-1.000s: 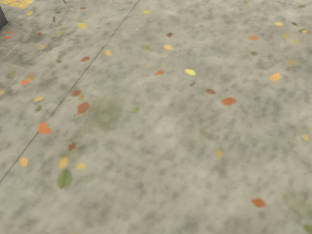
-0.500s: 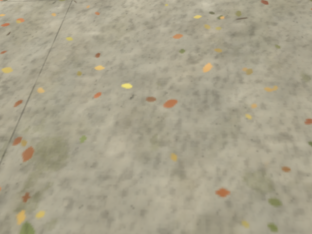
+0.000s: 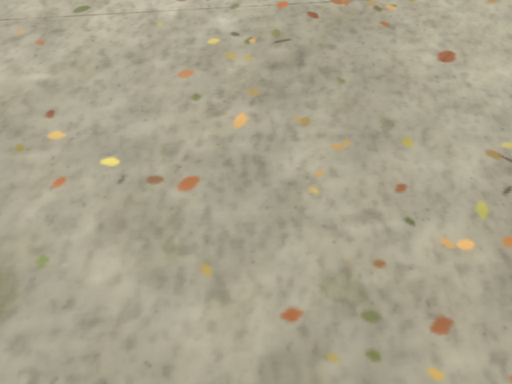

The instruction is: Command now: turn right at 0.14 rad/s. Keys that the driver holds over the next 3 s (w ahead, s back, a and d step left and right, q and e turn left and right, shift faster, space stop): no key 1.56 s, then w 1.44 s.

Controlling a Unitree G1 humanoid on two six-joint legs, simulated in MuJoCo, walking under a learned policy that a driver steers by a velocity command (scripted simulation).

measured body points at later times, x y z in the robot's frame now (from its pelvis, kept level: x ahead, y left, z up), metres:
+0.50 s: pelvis +0.00 -0.04 +0.00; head +0.01 -0.04 +0.45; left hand +0.13 +0.21 -0.11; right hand +0.08 -0.31 -0.13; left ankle +0.00 +0.13 -0.74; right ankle -0.02 -0.14 -0.74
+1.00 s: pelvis +0.00 -0.03 +0.00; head +0.01 -0.03 +0.45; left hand +0.07 +0.22 -0.14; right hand +0.04 -0.29 -0.15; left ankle +0.00 +0.13 -0.74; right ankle -0.02 -0.14 -0.74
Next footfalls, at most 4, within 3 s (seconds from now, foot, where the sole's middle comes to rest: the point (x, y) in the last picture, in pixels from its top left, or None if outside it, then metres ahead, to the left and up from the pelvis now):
0.04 right None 0.02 -0.14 -0.78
2.24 right None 0.42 -0.12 -0.78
2.78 left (212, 291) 0.73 0.12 -0.78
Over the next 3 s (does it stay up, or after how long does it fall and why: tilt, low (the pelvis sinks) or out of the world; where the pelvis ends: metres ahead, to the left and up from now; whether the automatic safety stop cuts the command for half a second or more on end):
stays up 0.67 0.04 0.01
